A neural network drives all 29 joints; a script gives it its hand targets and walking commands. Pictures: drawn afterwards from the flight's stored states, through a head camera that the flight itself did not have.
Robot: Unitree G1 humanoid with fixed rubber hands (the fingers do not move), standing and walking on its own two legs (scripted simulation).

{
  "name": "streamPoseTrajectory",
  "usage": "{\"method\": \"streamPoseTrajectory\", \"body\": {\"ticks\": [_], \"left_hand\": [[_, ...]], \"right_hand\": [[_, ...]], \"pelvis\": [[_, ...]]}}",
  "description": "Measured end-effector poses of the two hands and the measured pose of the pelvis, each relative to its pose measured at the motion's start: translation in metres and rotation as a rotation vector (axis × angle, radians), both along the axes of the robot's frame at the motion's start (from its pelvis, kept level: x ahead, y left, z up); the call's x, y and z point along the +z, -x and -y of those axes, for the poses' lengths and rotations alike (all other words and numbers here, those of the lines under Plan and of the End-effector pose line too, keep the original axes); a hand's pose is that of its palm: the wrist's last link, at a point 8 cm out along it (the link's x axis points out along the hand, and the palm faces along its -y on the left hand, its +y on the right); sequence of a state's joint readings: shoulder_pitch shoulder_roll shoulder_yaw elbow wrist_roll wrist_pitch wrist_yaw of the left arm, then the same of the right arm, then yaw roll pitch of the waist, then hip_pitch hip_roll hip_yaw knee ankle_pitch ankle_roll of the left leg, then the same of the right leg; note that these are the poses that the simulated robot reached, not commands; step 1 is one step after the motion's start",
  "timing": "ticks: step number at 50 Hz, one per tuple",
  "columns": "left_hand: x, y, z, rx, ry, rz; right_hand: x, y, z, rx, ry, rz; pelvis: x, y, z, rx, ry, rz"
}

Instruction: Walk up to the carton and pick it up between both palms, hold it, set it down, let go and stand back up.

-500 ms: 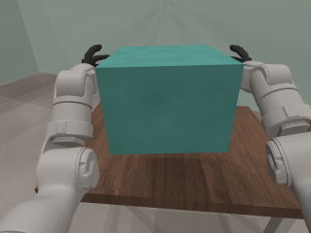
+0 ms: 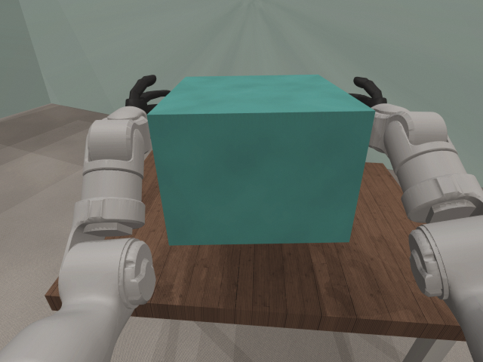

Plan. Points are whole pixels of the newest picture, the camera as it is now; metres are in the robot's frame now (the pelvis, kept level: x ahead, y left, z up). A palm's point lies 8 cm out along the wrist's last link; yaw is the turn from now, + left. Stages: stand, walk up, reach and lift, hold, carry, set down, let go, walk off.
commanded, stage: hold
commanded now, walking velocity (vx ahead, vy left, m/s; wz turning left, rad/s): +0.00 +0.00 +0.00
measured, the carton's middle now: (255, 146) +0.40 -0.01 +0.26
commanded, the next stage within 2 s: none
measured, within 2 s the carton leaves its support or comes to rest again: neither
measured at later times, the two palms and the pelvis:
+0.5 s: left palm (139, 116) +0.37 +0.17 +0.32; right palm (377, 120) +0.36 -0.19 +0.33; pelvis -0.01 +0.00 +0.00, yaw +0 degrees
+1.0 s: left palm (135, 116) +0.37 +0.18 +0.32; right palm (372, 117) +0.36 -0.18 +0.33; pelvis -0.01 +0.00 +0.00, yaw +0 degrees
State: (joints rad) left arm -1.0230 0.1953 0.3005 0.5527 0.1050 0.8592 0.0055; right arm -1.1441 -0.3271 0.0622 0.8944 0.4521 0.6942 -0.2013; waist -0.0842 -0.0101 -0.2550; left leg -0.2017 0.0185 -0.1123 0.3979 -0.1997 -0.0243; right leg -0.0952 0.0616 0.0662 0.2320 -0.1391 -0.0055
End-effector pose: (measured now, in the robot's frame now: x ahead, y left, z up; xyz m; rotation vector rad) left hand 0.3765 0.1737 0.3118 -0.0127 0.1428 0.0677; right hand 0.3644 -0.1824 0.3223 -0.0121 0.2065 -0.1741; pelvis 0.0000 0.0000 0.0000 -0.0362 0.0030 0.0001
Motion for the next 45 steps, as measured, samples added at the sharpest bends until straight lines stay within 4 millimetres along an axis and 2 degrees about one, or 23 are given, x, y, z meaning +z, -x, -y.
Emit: {"method": "streamPoseTrajectory", "body": {"ticks": [5,30,45], "left_hand": [[-0.002,0.0,0.002,-0.002,0.003,-0.005],[0.011,0.008,0.003,0.001,0.0,0.004],[0.012,0.004,-0.002,0.006,0.005,-0.003]], "right_hand": [[-0.002,0.001,0.002,-0.003,0.0,-0.005],[0.005,0.008,0.003,-0.001,-0.013,0.004],[0.008,0.003,-0.001,0.004,-0.002,-0.003]], "pelvis": [[0.0,-0.001,0.0,-0.006,-0.001,0.002],[0.0,0.008,0.001,-0.008,-0.004,-0.005],[0.0,0.007,0.002,-0.001,-0.004,-0.008]]}}
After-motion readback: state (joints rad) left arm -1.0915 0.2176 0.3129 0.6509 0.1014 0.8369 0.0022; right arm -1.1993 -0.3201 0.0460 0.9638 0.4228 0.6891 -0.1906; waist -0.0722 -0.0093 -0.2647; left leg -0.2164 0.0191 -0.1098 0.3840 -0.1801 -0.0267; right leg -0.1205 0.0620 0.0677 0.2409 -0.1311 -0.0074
